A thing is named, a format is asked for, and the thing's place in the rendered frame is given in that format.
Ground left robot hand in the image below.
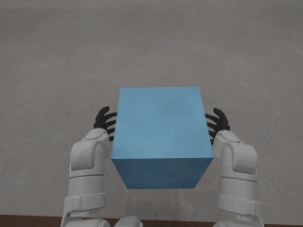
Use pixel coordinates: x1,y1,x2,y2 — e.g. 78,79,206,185
94,106,117,142

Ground carton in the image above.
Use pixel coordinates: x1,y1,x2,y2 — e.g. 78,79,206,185
111,86,214,189

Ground left robot forearm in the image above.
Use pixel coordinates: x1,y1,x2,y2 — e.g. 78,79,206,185
61,128,112,227

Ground left robot thigh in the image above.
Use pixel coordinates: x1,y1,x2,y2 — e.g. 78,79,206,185
114,217,143,227

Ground right robot forearm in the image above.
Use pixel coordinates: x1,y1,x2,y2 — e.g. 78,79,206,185
212,130,264,227

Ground right robot hand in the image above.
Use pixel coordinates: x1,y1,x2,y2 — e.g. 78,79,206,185
205,108,230,146

